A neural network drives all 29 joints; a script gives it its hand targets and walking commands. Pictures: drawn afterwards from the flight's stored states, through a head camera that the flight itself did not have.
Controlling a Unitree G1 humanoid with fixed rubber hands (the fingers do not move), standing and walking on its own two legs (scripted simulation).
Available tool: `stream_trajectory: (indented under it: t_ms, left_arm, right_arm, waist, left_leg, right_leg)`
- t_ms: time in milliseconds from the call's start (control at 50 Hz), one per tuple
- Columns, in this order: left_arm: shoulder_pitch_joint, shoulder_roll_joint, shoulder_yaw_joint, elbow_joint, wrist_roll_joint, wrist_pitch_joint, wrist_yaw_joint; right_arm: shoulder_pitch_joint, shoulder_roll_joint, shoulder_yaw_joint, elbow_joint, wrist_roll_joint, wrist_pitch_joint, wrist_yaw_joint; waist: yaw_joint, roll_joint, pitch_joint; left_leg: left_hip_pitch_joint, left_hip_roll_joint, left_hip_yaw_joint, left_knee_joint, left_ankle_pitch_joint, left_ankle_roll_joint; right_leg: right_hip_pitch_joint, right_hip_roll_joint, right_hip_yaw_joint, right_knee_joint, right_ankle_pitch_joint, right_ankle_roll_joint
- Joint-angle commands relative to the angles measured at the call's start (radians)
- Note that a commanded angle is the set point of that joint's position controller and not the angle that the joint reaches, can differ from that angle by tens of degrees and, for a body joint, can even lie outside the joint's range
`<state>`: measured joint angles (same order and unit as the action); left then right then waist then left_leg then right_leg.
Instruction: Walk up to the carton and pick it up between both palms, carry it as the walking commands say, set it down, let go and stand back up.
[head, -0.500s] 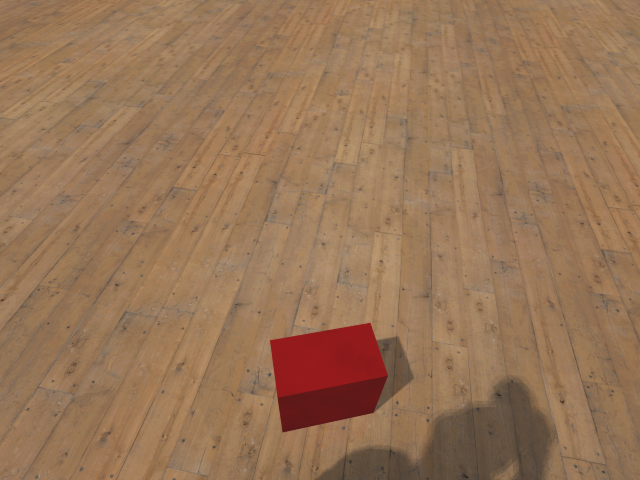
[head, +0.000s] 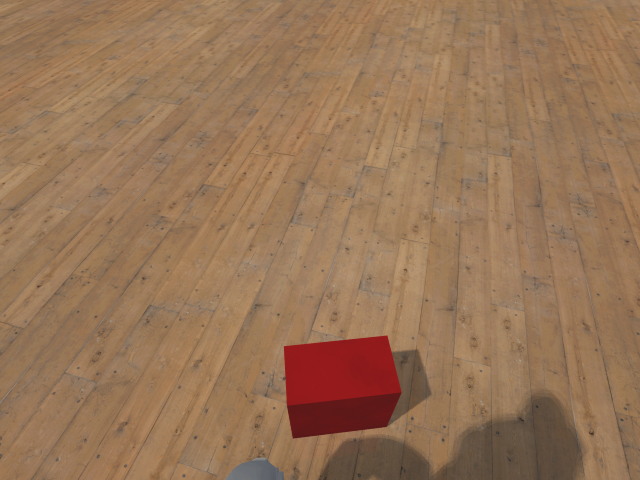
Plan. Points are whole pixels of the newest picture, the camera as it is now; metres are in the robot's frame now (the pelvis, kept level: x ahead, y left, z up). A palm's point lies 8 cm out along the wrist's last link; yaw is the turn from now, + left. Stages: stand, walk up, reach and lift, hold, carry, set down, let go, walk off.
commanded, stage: walk up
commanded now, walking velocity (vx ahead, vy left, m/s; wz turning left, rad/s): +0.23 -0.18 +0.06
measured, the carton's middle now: (338, 389) +0.47 -0.03 -0.64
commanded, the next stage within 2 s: none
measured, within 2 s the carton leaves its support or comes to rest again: neither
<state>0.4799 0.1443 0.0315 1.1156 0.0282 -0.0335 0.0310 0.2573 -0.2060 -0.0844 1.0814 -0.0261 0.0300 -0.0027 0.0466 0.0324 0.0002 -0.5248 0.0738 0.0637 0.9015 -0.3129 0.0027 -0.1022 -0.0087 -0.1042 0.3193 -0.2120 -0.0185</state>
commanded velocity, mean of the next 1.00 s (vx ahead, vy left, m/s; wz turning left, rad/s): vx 0.03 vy -0.10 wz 0.03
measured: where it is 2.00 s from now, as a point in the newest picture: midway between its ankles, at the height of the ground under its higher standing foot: outside the picture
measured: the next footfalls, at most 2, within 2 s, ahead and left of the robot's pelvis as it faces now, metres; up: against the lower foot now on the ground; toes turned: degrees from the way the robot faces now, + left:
left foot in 0.18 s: +0.17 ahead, +0.10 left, +0.00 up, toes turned +9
right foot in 0.74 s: +0.09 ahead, -0.12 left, +0.00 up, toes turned -2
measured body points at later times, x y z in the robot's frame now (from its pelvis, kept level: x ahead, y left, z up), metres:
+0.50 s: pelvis +0.07 +0.02 +0.00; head +0.07 +0.07 +0.45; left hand +0.06 +0.27 -0.17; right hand +0.09 -0.22 -0.12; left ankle +0.13 +0.09 -0.75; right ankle +0.09 -0.17 -0.66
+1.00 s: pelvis +0.07 -0.06 +0.00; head +0.10 -0.08 +0.45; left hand +0.06 +0.15 -0.15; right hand +0.09 -0.28 -0.17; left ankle +0.08 +0.06 -0.73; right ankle +0.05 -0.12 -0.75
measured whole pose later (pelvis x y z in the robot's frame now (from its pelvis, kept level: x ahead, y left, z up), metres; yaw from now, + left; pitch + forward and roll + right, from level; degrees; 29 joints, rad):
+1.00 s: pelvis +0.07 -0.06 +0.00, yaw +1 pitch +1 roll +0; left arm 0.32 0.08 0.01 1.05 0.02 -0.03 0.07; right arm 0.26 -0.15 -0.04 1.04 0.00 0.05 -0.03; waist 0.01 0.05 0.04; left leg -0.33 0.04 0.05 0.64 -0.31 -0.02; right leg -0.14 0.07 -0.08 0.33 -0.21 -0.08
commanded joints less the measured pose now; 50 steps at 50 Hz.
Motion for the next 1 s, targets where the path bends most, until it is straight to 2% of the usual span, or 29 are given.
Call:
stream_trajectory:
  t_ms: [0, 40, 80, 100, 120, 140, 160, 180, 200, 240, 280, 340, 360, 460, 500, 520, 560, 600, 620, 640, 680, 700, 740, 780, 820, 840, 860, 900, 980]
  left_arm:
    - [0.022, 0.140, 0.026, -0.021, -0.009, -0.005, -0.006]
    - [0.055, 0.129, 0.028, 0.003, -0.010, -0.009, -0.007]
    - [0.076, 0.066, 0.002, 0.012, -0.012, -0.006, -0.009]
    - [0.083, 0.064, 0.003, 0.013, -0.021, -0.006, -0.005]
    - [0.105, 0.051, -0.009, -0.016, -0.036, -0.004, -0.004]
    - [0.131, 0.064, 0.016, -0.023, -0.016, 0.023, 0.008]
    - [0.105, 0.045, 0.013, -0.026, -0.007, 0.037, 0.008]
    - [0.112, 0.028, 0.014, -0.038, 0.000, 0.056, 0.003]
    - [0.048, 0.085, 0.025, -0.056, 0.019, 0.073, -0.008]
    - [-0.007, 0.060, 0.015, -0.065, 0.006, 0.097, -0.022]
    - [0.021, 0.055, 0.023, -0.064, 0.026, 0.120, -0.038]
    - [0.020, 0.052, 0.026, -0.049, 0.018, 0.109, -0.031]
    - [0.043, 0.088, 0.031, -0.049, 0.001, 0.107, -0.040]
    - [-0.060, 0.054, 0.027, -0.109, -0.001, 0.104, -0.025]
    - [-0.078, 0.110, 0.042, -0.131, 0.014, 0.090, -0.027]
    - [-0.069, 0.091, 0.037, -0.132, 0.006, 0.094, -0.021]
    - [-0.103, 0.112, 0.040, -0.147, 0.004, 0.094, -0.011]
    - [-0.114, 0.130, 0.043, -0.171, -0.001, 0.080, -0.017]
    - [-0.037, 0.133, 0.044, -0.150, -0.008, 0.072, -0.016]
    - [-0.001, 0.062, 0.002, -0.124, -0.013, 0.061, -0.009]
    - [-0.026, 0.110, 0.028, -0.116, 0.004, 0.026, 0.005]
    - [-0.093, 0.106, 0.028, -0.135, -0.003, 0.033, -0.004]
    - [-0.106, 0.071, 0.011, -0.136, 0.005, 0.014, 0.014]
    - [-0.106, 0.064, 0.008, -0.102, -0.007, 0.013, 0.022]
    - [-0.071, 0.020, -0.005, -0.091, -0.013, 0.003, 0.034]
    - [-0.072, 0.027, -0.010, -0.083, -0.010, -0.003, 0.036]
    - [-0.034, 0.070, 0.008, -0.079, -0.019, -0.006, 0.043]
    - [-0.036, 0.057, -0.003, -0.071, -0.011, -0.014, 0.036]
    - [-0.061, 0.010, -0.006, -0.051, -0.020, -0.004, 0.029]
  right_arm:
    - [-0.031, -0.010, 0.006, -0.088, -0.001, -0.019, 0.002]
    - [-0.035, 0.005, 0.016, -0.073, 0.014, -0.038, -0.005]
    - [-0.025, 0.020, 0.026, -0.069, 0.010, -0.045, -0.014]
    - [0.099, -0.014, 0.023, -0.035, 0.009, -0.058, -0.032]
    - [0.218, -0.144, 0.000, -0.033, 0.001, -0.071, -0.042]
    - [0.188, -0.161, -0.002, -0.035, 0.009, -0.057, -0.052]
    - [0.158, -0.123, 0.000, -0.060, 0.019, -0.062, -0.056]
    - [0.121, -0.152, 0.003, -0.073, 0.023, -0.052, -0.057]
    - [0.132, -0.126, 0.007, -0.071, 0.015, -0.040, -0.063]
    - [0.052, -0.101, 0.008, -0.082, 0.023, -0.031, -0.049]
    - [0.051, -0.082, 0.019, -0.101, 0.030, -0.018, -0.049]
    - [-0.006, -0.119, 0.000, -0.122, 0.017, -0.051, -0.045]
    - [0.034, -0.118, 0.009, -0.120, 0.024, -0.047, -0.040]
    - [0.045, -0.052, 0.016, -0.135, -0.010, -0.058, -0.028]
    - [0.084, -0.101, -0.003, -0.139, -0.016, -0.056, -0.032]
    - [0.064, -0.128, -0.012, -0.156, -0.029, -0.053, -0.032]
    - [0.116, -0.126, -0.012, -0.157, -0.023, -0.043, -0.036]
    - [0.087, -0.128, -0.017, -0.148, -0.018, -0.025, -0.040]
    - [0.113, -0.137, -0.017, -0.138, 0.003, -0.022, -0.037]
    - [0.096, -0.104, -0.005, -0.146, 0.011, -0.012, -0.028]
    - [0.125, -0.032, 0.018, -0.142, 0.041, -0.018, -0.012]
    - [0.121, -0.002, 0.024, -0.150, 0.036, -0.011, -0.027]
    - [0.101, 0.037, 0.031, -0.126, 0.021, 0.001, -0.024]
    - [0.105, 0.017, 0.024, -0.100, 0.023, 0.004, -0.028]
    - [0.092, 0.023, 0.033, -0.081, 0.027, 0.003, -0.029]
    - [0.095, 0.014, 0.034, -0.072, 0.030, 0.011, -0.034]
    - [0.142, 0.023, 0.038, -0.061, 0.037, 0.015, -0.033]
    - [0.075, 0.030, 0.044, -0.066, 0.025, 0.013, -0.033]
    - [0.062, 0.042, 0.055, -0.057, 0.023, 0.003, -0.043]
  waist:
    - [-0.046, -0.170, 0.130]
    - [-0.041, -0.156, 0.097]
    - [-0.073, -0.060, 0.116]
    - [-0.128, -0.009, 0.051]
    - [-0.175, 0.326, -0.137]
    - [-0.119, 0.266, -0.067]
    - [-0.087, 0.201, -0.068]
    - [-0.047, 0.206, -0.027]
    - [-0.079, 0.047, -0.041]
    - [-0.045, 0.105, 0.133]
    - [-0.027, 0.092, 0.097]
    - [0.006, 0.048, 0.038]
    - [-0.002, 0.077, 0.037]
    - [-0.011, 0.235, 0.140]
    - [-0.028, 0.110, 0.111]
    - [-0.032, 0.191, 0.062]
    - [-0.065, 0.162, 0.043]
    - [-0.050, 0.114, 0.072]
    - [-0.026, 0.061, -0.017]
    - [-0.015, -0.068, -0.006]
    - [-0.040, -0.216, -0.024]
    - [-0.053, -0.306, 0.050]
    - [-0.063, -0.157, 0.028]
    - [-0.054, -0.228, 0.050]
    - [-0.055, -0.095, 0.062]
    - [-0.062, -0.099, 0.043]
    - [-0.042, -0.143, 0.007]
    - [-0.038, -0.141, -0.029]
    - [-0.046, -0.076, -0.033]
  left_leg:
    - [-0.032, -0.007, 0.021, -0.150, 0.056, 0.006]
    - [0.079, -0.021, 0.057, -0.217, 0.048, 0.023]
    - [0.247, -0.047, 0.089, -0.439, 0.122, 0.025]
    - [0.436, 0.017, -0.024, -0.536, 0.307, 0.020]
    - [0.647, 0.341, -0.322, -0.584, 0.570, 0.080]
    - [0.628, 0.433, -0.466, -0.560, 0.961, 0.183]
    - [0.550, 0.421, -0.317, -0.493, 1.036, 0.188]
    - [0.490, 0.410, -0.356, -0.536, 0.907, 0.137]
    - [0.492, 0.367, -0.319, -0.571, 0.605, 0.124]
    - [0.238, 0.222, -0.204, -0.698, 0.125, 0.024]
    - [0.247, 0.218, -0.229, -0.749, -0.083, -0.054]
    - [0.220, 0.165, -0.054, -0.724, -0.026, 0.036]
    - [0.275, 0.140, -0.072, -0.735, -0.037, -0.030]
    - [0.117, 0.167, -0.069, -0.750, -0.058, 0.052]
    - [0.192, 0.213, -0.129, -0.749, -0.058, 0.045]
    - [0.263, 0.217, -0.159, -0.711, -0.028, 0.089]
    - [0.255, 0.261, -0.239, -0.736, -0.131, 0.106]
    - [0.246, 0.290, -0.262, -0.717, -0.046, 0.141]
    - [0.283, 0.277, -0.233, -0.677, -0.062, 0.100]
    - [0.302, 0.226, -0.193, -0.649, -0.044, 0.068]
    - [0.182, 0.052, -0.027, -0.452, 0.086, -0.010]
    - [0.115, -0.005, 0.035, -0.378, -0.037, -0.032]
    - [0.103, -0.020, -0.005, -0.157, -0.103, -0.021]
    - [0.066, -0.034, 0.023, -0.131, -0.038, -0.020]
    - [0.060, -0.050, 0.021, -0.180, 0.005, -0.022]
    - [0.064, -0.031, -0.005, -0.183, 0.010, -0.019]
    - [0.085, -0.023, -0.042, -0.231, -0.008, -0.018]
    - [0.172, -0.024, -0.026, -0.271, 0.014, -0.038]
    - [0.207, -0.010, -0.051, -0.369, 0.064, -0.024]
  right_leg:
    - [-0.016, -0.197, 0.155, -0.171, -0.132, -0.106]
    - [-0.036, -0.208, 0.150, -0.146, -0.135, -0.108]
    - [-0.076, -0.146, 0.064, 0.029, 0.115, -0.061]
    - [-0.130, -0.120, 0.029, 0.170, 0.298, -0.004]
    - [-0.248, -0.057, -0.008, 0.435, -0.092, 0.040]
    - [-0.364, -0.003, 0.051, 0.670, -0.378, 0.092]
    - [-0.334, -0.048, 0.117, 0.721, -0.342, 0.072]
    - [-0.371, -0.025, 0.122, 0.755, -0.360, 0.074]
    - [-0.373, -0.038, 0.134, 0.776, -0.264, 0.069]
    - [-0.351, -0.043, 0.118, 0.695, -0.156, 0.055]
    - [-0.346, -0.016, 0.122, 0.694, -0.099, 0.059]
    - [-0.263, 0.013, 0.078, 0.683, -0.063, 0.040]
    - [-0.299, 0.026, 0.069, 0.685, -0.044, 0.058]
    - [-0.244, -0.039, 0.077, 0.507, -0.015, 0.080]
    - [-0.265, -0.025, 0.080, 0.459, -0.068, 0.074]
    - [-0.256, -0.018, 0.079, 0.410, -0.141, 0.078]
    - [-0.212, -0.016, 0.075, 0.353, -0.227, 0.077]
    - [-0.194, -0.048, 0.101, 0.262, -0.210, 0.049]
    - [-0.082, -0.039, 0.098, 0.129, -0.144, 0.019]
    - [-0.063, -0.037, 0.089, -0.023, -0.057, 0.020]
    - [-0.011, -0.250, 0.340, -0.147, 0.088, -0.024]
    - [-0.054, -0.254, 0.351, -0.174, 0.131, -0.075]
    - [-0.060, -0.223, 0.232, -0.086, 0.375, -0.080]
    - [0.006, -0.151, 0.130, 0.005, 0.683, -0.041]
    - [0.036, -0.175, 0.141, -0.001, 0.920, 0.047]
    - [0.065, -0.199, 0.144, 0.016, 0.857, 0.029]
    - [0.141, -0.207, 0.163, 0.006, 0.814, 0.094]
    - [0.077, -0.188, 0.178, 0.017, 0.807, 0.020]
    - [0.065, -0.203, 0.165, -0.003, 0.664, -0.022]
